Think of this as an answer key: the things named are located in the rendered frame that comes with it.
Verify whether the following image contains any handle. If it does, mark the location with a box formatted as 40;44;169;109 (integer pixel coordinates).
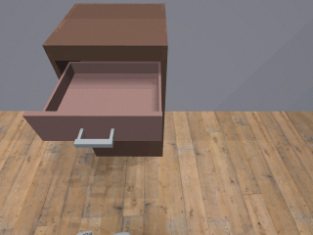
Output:
73;128;115;148

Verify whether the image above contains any cabinet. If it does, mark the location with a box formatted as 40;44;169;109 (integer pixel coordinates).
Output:
42;3;168;157

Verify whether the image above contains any drawer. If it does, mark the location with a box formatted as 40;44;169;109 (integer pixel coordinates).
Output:
22;62;162;141

